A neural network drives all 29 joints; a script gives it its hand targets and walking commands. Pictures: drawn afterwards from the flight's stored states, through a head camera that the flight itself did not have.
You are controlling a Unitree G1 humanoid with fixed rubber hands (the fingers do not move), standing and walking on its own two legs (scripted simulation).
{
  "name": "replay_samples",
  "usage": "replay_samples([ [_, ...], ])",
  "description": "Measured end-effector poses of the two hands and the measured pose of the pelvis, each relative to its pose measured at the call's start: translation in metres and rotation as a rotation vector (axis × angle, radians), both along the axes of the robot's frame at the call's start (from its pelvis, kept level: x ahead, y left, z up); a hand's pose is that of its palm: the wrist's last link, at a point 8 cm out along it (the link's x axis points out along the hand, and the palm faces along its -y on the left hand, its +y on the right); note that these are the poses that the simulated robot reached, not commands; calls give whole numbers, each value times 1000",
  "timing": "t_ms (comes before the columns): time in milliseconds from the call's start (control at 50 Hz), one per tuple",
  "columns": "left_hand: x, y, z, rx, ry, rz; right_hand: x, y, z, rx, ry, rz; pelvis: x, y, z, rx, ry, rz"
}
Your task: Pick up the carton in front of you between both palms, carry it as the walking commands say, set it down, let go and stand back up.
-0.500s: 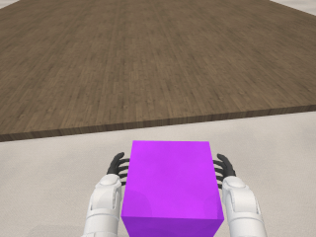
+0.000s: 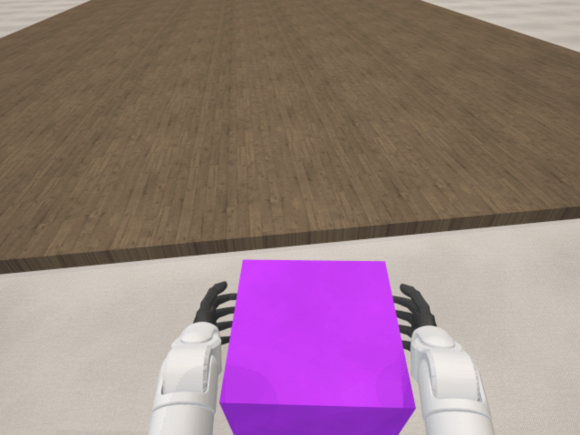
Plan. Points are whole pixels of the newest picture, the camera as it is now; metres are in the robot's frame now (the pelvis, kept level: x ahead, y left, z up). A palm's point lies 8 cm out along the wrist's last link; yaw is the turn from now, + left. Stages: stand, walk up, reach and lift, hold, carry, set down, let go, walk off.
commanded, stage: hold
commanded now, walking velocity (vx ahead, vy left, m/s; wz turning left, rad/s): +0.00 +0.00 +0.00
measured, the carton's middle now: (312, 363) +0.28 +0.00 -0.03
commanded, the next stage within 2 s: carry in 0.78 s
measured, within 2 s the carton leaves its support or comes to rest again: neither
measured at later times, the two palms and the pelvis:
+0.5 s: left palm (207, 334) +0.28 +0.15 +0.05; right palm (423, 337) +0.28 -0.15 +0.05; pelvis -0.01 +0.00 +0.00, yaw +0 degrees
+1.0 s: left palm (202, 309) +0.31 +0.16 +0.06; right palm (411, 308) +0.31 -0.14 +0.06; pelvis +0.03 +0.01 -0.01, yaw +2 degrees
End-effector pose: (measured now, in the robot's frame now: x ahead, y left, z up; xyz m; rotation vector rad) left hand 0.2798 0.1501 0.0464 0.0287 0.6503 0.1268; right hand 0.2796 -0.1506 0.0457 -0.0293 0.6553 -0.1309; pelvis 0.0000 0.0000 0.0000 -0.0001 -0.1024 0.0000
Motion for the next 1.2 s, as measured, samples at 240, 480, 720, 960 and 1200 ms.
replay_samples([
  [240,-5,-1,-2,-7,23,5,-5,-1,-2,7,23,-6,-11,-1,-2,1,-17,0],
  [480,-2,-1,0,-10,14,10,-1,-1,0,11,14,-5,-11,-2,-2,1,-15,1],
  [720,0,-1,-1,1,20,0,0,-1,-1,-1,20,2,-4,-2,-1,0,-12,1],
  [960,20,5,10,-18,-44,25,24,6,11,18,-45,-8,18,3,-12,-6,113,25],
  [1200,88,12,33,-64,-60,53,88,12,30,67,-60,-45,110,10,-18,-28,195,28],
])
